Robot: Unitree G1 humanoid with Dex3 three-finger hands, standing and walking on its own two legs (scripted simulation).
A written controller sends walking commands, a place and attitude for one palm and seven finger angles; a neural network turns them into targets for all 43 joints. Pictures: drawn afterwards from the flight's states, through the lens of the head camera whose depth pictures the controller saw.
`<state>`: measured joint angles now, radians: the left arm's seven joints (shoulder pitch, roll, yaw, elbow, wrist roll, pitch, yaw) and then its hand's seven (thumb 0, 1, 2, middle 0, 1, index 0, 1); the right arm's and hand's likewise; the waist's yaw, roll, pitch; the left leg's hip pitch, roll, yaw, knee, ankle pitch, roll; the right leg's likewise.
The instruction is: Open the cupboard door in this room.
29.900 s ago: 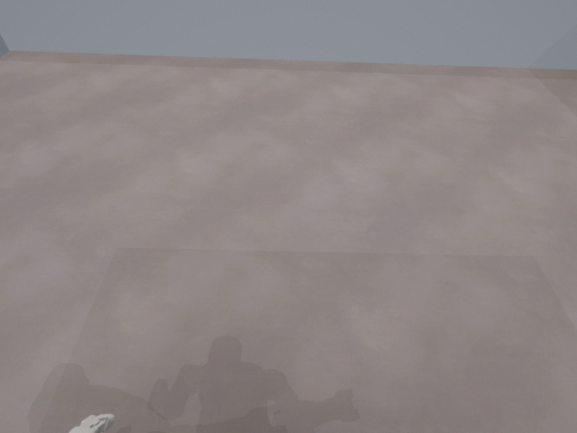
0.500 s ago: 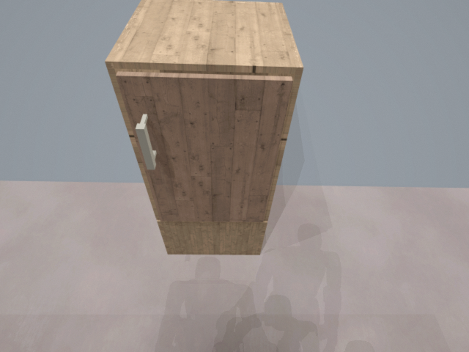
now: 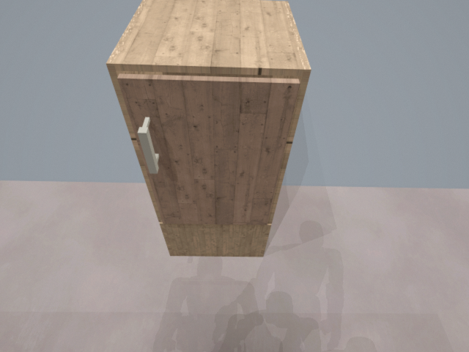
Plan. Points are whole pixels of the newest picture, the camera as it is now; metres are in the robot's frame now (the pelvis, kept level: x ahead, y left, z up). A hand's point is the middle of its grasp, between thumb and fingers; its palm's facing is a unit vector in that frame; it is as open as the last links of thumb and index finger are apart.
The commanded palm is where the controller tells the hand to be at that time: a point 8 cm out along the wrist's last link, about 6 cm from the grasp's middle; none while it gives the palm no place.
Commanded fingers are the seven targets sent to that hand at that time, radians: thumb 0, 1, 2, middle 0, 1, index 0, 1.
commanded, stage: look again from close up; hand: left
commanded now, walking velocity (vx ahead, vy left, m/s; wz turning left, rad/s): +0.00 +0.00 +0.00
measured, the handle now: (150, 146) +0.56 +0.25 -0.03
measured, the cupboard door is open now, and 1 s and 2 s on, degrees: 0 0 0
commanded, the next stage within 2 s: shuffle to correct the standing spot in 0.54 s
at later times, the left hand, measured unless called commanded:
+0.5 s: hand out of the picture -0.01 +0.17 -0.18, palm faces +0.00 -0.98 -0.21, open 7.4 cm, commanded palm none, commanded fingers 0.00 0.90 0.90 -0.20 -0.30 -0.20 -0.30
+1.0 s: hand out of the picture -0.03 +0.18 -0.20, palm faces +0.12 -0.98 -0.17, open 7.4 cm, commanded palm none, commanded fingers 0.00 0.90 0.90 -0.20 -0.30 -0.20 -0.30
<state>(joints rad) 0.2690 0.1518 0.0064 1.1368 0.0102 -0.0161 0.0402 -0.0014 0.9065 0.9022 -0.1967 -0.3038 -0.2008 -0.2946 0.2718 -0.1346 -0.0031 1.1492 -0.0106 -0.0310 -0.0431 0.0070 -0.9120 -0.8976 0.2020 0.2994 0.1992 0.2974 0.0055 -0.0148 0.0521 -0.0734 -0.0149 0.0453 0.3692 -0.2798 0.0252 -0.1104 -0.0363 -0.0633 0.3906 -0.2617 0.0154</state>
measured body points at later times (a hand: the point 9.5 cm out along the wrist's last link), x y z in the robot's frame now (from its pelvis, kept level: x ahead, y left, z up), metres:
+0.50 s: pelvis -0.02 +0.00 -0.01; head -0.01 -0.01 +0.44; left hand -0.01 +0.22 -0.16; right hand -0.02 -0.22 -0.17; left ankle -0.05 +0.10 -0.74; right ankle -0.03 -0.12 -0.74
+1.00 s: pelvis +0.02 +0.01 -0.02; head +0.03 +0.03 +0.43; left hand -0.03 +0.23 -0.19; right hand +0.02 -0.22 -0.17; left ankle -0.01 +0.09 -0.74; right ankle -0.04 -0.11 -0.72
